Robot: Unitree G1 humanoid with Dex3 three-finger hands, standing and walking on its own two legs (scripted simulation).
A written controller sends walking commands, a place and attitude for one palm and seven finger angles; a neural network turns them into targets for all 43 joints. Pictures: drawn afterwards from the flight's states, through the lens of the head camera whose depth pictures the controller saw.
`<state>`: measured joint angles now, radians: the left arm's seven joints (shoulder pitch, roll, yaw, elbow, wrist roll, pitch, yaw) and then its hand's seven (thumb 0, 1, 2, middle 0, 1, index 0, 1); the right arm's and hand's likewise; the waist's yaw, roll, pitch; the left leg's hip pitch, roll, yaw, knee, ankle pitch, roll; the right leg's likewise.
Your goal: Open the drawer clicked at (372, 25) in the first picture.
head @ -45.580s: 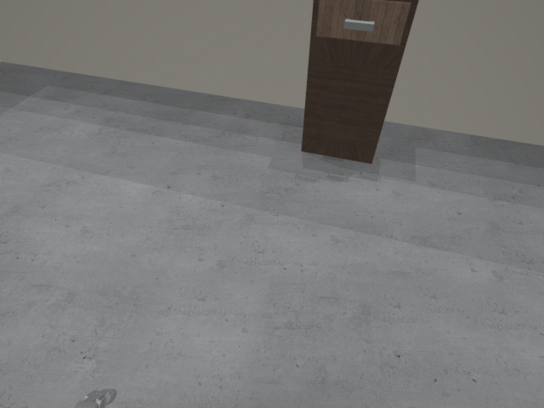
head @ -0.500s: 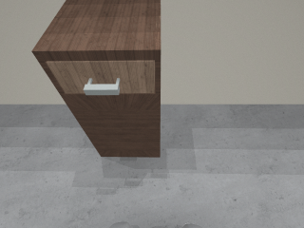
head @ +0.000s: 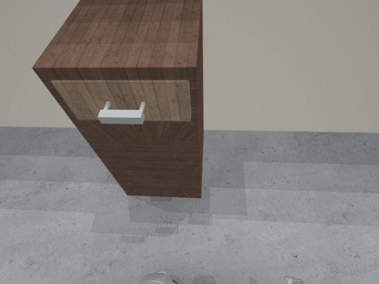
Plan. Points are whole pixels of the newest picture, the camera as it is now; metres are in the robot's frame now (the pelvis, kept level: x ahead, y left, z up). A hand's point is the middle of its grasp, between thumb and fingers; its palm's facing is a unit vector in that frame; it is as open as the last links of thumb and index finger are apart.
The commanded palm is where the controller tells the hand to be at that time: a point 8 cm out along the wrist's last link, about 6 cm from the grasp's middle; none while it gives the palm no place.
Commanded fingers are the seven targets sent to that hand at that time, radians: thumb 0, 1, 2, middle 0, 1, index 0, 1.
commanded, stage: come to a stop and stand still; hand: left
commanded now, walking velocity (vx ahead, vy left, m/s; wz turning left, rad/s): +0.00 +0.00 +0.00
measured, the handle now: (123, 110) +0.53 +0.24 -0.01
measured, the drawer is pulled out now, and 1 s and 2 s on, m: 0.00 0.00 0.00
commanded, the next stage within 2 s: look again from close up in 0.44 s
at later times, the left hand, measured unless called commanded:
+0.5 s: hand out of the picture +0.02 +0.17 -0.16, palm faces +0.04 -0.98 -0.20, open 7.3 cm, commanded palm none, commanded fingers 0.00 0.90 0.90 -0.20 -0.30 -0.20 -0.30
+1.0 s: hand out of the picture -0.03 +0.20 -0.16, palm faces +0.01 -0.98 -0.21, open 7.4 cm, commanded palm none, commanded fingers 0.00 0.90 0.90 -0.20 -0.30 -0.20 -0.30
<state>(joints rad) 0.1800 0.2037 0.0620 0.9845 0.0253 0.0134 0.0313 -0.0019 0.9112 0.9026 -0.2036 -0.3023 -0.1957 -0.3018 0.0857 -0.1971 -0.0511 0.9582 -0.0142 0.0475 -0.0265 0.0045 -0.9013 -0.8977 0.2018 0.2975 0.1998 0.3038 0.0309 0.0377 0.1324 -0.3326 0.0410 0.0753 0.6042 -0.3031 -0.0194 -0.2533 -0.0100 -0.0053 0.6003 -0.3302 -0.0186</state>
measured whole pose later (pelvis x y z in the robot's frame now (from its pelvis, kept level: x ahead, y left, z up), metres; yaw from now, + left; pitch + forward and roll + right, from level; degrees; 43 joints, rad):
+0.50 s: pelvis -0.01 -0.01 +0.02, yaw +1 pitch -1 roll +0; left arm 0.19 0.17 0.02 1.10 0.00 0.01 0.02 0.00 0.92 0.90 -0.21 -0.30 -0.20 -0.30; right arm 0.25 -0.14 0.00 1.12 -0.02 0.02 -0.04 0.01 -0.90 -0.90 0.20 0.30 0.20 0.30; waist -0.01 0.00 0.07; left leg -0.13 0.05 0.01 0.40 -0.24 -0.04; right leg -0.14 0.04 -0.04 0.40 -0.23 -0.05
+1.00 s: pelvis -0.03 +0.02 +0.01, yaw +0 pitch -1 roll +1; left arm 0.30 0.16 -0.01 1.08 0.01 -0.01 0.03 0.00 0.91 0.90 -0.20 -0.30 -0.20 -0.30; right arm 0.33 -0.15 0.02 1.07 -0.02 -0.01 -0.02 0.01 -0.91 -0.90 0.20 0.30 0.20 0.30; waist 0.00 0.01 0.02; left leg -0.20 -0.02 0.05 0.47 -0.25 0.03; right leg -0.24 -0.02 0.01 0.51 -0.25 0.01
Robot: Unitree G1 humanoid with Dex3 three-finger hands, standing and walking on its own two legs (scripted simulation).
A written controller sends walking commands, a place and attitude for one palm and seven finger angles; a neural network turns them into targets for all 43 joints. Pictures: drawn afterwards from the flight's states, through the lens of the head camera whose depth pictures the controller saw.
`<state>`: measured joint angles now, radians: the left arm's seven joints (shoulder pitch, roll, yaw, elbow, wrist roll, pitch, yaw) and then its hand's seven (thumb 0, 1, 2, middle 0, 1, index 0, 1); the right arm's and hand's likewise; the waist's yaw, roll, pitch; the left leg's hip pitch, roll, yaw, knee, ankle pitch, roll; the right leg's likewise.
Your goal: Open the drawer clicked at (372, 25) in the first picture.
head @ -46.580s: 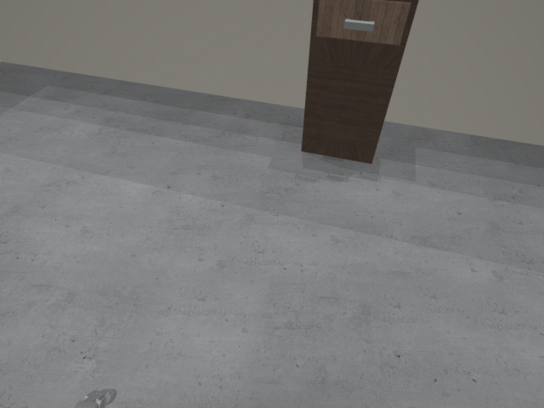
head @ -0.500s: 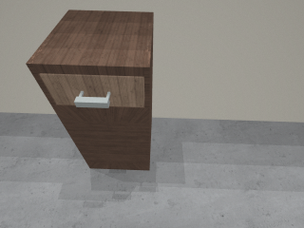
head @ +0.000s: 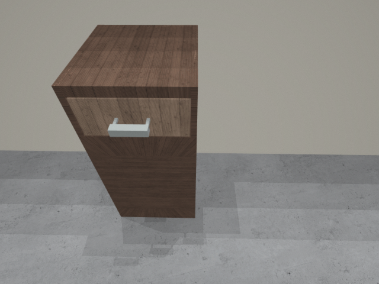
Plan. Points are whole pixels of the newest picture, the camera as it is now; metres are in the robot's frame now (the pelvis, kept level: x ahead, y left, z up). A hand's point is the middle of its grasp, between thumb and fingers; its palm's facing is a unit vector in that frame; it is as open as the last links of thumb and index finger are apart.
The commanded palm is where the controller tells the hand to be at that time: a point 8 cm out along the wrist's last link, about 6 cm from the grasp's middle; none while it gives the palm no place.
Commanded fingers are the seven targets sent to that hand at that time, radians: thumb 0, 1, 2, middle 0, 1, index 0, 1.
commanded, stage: look again from close up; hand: left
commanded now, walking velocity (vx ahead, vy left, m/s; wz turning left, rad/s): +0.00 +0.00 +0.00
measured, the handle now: (130, 125) +0.56 +0.22 -0.02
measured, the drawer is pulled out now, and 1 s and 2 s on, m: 0.00 0.00 0.00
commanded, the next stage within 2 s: shuffle to correct the standing spot in 0.06 s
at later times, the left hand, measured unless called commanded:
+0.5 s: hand out of the picture +0.02 +0.15 -0.18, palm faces +0.05 -0.99 -0.16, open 7.4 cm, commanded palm none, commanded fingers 0.00 0.90 0.90 -0.20 -0.30 -0.20 -0.30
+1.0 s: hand out of the picture +0.07 +0.18 -0.18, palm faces +0.02 -0.97 -0.22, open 7.4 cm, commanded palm none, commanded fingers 0.00 0.90 0.90 -0.20 -0.30 -0.20 -0.30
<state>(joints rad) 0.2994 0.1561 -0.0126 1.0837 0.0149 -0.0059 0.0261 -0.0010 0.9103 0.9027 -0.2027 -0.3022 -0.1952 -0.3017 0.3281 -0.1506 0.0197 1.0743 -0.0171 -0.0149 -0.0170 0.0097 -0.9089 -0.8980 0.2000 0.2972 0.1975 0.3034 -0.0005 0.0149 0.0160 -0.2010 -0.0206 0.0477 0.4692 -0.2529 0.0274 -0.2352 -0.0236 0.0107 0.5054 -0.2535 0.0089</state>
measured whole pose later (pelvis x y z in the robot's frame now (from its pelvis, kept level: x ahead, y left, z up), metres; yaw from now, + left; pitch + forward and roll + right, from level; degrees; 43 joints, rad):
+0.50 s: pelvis +0.05 -0.01 -0.01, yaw +0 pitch +0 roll +0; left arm 0.34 0.12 0.01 1.12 0.02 -0.02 0.03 0.00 0.91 0.90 -0.20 -0.30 -0.20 -0.30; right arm 0.31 -0.14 0.01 1.11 -0.01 -0.04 -0.03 0.01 -0.90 -0.90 0.20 0.30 0.20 0.30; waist 0.01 -0.01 0.02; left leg -0.19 0.00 0.04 0.54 -0.36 0.01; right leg -0.21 -0.01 0.00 0.56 -0.36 0.00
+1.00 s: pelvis +0.00 -0.01 -0.01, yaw +1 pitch -3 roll +0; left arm 0.22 0.18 0.00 0.96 0.01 0.01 0.05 0.00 0.91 0.90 -0.20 -0.30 -0.20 -0.30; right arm 0.22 -0.19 -0.03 0.96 -0.01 0.01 -0.01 0.01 -0.91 -0.90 0.20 0.30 0.20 0.30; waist -0.02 0.00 0.05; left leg -0.27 0.01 0.03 0.61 -0.27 0.02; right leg -0.24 0.00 -0.02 0.60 -0.31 -0.01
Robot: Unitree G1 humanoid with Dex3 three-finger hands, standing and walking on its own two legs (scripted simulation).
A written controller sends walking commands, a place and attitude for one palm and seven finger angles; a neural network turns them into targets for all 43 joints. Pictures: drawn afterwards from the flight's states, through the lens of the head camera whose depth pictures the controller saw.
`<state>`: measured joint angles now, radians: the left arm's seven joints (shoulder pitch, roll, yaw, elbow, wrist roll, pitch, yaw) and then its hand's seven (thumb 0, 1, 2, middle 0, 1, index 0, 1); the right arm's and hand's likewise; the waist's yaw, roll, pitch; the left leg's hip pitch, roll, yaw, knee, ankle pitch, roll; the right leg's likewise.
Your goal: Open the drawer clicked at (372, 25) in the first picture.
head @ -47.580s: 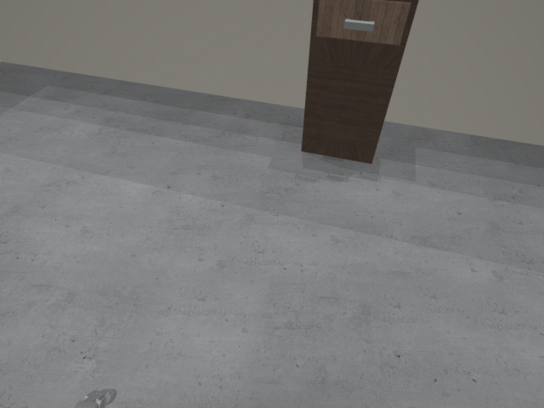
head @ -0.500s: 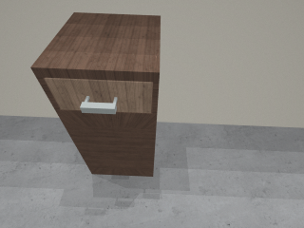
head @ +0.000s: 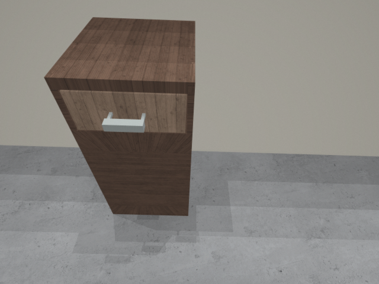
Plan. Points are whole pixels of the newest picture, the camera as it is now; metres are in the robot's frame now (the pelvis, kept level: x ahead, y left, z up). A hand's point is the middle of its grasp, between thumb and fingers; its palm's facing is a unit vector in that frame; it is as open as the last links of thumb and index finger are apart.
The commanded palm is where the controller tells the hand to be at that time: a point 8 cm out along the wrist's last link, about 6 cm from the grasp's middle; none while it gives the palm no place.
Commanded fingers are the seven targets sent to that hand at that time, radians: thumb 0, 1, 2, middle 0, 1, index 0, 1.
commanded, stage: come to a stop and stand still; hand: left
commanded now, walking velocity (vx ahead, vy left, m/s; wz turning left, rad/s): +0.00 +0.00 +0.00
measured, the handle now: (125, 120) +0.57 +0.22 -0.01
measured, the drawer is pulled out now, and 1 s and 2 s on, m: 0.00 0.00 0.00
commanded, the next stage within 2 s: look again from close up in 0.46 s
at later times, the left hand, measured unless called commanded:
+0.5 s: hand out of the picture -0.07 +0.20 -0.17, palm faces +0.05 -0.98 -0.18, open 7.4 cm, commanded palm none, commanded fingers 0.00 0.90 0.90 -0.20 -0.30 -0.20 -0.30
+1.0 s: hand out of the picture -0.03 +0.17 -0.17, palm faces +0.05 -0.99 -0.15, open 7.4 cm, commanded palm none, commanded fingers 0.00 0.90 0.90 -0.20 -0.30 -0.20 -0.30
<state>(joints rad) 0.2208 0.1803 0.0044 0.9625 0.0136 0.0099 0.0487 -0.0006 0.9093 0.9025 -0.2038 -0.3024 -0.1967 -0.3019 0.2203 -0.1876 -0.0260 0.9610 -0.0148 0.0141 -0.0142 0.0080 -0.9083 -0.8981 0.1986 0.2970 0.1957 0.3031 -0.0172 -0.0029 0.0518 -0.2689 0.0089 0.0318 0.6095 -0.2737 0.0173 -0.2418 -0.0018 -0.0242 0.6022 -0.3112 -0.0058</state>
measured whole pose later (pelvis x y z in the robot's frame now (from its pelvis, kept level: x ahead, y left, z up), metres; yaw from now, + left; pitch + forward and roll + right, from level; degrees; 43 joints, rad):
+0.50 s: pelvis -0.04 +0.02 +0.01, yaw +1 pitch -2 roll -1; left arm 0.39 0.18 0.00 1.04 0.02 0.01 0.02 0.00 0.91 0.90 -0.20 -0.30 -0.19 -0.30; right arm 0.33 -0.17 0.00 1.04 -0.02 0.01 -0.01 0.01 -0.90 -0.90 0.20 0.30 0.20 0.30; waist 0.00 0.00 0.01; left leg -0.31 -0.02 0.03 0.52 -0.18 0.05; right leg -0.27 -0.02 -0.02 0.50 -0.22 0.01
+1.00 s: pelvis -0.02 +0.02 +0.01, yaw +1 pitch -1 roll +0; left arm 0.36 0.13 0.00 1.07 0.02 -0.02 0.03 0.00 0.91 0.90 -0.20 -0.30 -0.20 -0.30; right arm 0.32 -0.13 0.00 1.08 -0.02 -0.01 -0.02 0.01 -0.91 -0.90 0.20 0.30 0.20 0.30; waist 0.00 -0.01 0.00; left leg -0.29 -0.02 0.03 0.49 -0.20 0.04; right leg -0.26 -0.01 0.00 0.48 -0.21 0.02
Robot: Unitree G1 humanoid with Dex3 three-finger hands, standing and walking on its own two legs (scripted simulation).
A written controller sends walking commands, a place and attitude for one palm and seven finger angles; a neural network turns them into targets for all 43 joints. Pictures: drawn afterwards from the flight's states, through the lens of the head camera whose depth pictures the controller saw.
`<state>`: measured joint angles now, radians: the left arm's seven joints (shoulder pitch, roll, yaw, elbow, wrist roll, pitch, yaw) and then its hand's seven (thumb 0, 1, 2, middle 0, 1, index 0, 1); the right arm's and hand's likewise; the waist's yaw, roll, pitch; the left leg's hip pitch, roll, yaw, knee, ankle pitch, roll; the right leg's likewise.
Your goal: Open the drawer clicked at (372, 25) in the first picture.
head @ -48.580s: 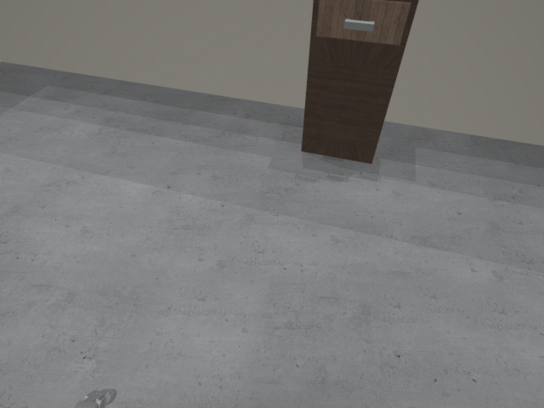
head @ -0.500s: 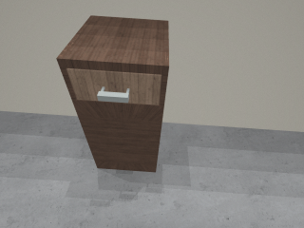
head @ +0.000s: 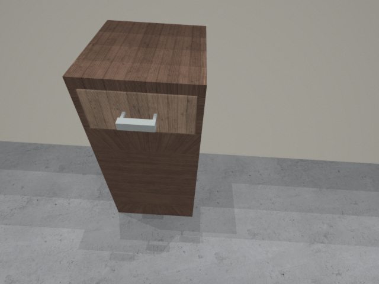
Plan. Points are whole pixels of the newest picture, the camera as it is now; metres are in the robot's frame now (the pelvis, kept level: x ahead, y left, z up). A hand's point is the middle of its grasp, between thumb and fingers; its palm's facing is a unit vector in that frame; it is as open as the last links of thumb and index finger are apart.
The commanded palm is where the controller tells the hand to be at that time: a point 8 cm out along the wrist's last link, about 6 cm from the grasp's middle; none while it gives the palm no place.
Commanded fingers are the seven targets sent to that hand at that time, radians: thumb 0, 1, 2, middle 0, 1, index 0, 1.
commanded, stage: look again from close up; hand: left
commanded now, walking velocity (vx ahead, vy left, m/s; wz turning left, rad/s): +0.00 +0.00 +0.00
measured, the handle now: (137, 120) +0.59 +0.20 -0.02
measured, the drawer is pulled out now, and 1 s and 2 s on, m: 0.00 0.00 0.00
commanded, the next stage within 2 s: shuffle to correct the standing spot in 0.06 s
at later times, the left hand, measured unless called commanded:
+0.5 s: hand out of the picture +0.02 +0.15 -0.18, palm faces +0.07 -0.99 -0.13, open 7.4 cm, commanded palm none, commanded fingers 0.00 0.90 0.90 -0.20 -0.30 -0.20 -0.30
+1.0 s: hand out of the picture +0.09 +0.17 -0.16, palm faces +0.00 -0.98 -0.22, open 7.4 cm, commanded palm none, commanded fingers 0.00 0.90 0.90 -0.20 -0.30 -0.20 -0.30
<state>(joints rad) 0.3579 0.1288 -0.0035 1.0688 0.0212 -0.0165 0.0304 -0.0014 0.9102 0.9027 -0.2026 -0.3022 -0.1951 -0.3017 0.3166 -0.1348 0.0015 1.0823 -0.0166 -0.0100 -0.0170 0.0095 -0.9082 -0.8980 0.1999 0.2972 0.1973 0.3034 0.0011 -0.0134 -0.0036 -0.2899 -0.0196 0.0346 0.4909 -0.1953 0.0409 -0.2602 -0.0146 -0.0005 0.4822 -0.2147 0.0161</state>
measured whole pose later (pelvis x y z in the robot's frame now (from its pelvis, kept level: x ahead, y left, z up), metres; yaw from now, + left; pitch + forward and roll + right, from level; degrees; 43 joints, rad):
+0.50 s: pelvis +0.07 +0.00 +0.00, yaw +0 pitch +0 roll -1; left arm 0.39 0.13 0.01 1.09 0.02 -0.02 0.03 0.00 0.91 0.90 -0.20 -0.30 -0.19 -0.30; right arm 0.33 -0.13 0.01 1.10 -0.01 -0.03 -0.02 0.01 -0.91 -0.90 0.20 0.30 0.20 0.30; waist 0.01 -0.03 -0.01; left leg -0.24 -0.01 0.04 0.56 -0.33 0.04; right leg -0.19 -0.01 0.00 0.52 -0.33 0.02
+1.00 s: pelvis +0.03 -0.01 +0.00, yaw -1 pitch -1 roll +0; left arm 0.23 0.17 0.01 1.02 0.02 0.00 0.03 0.00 0.91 0.90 -0.20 -0.30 -0.19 -0.30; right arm 0.23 -0.17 -0.01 1.08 -0.01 0.00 -0.03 0.01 -0.93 -0.90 0.20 0.30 0.20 0.30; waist 0.00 0.01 0.02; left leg -0.20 -0.01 0.06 0.46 -0.24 0.03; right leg -0.20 -0.02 -0.02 0.48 -0.27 0.00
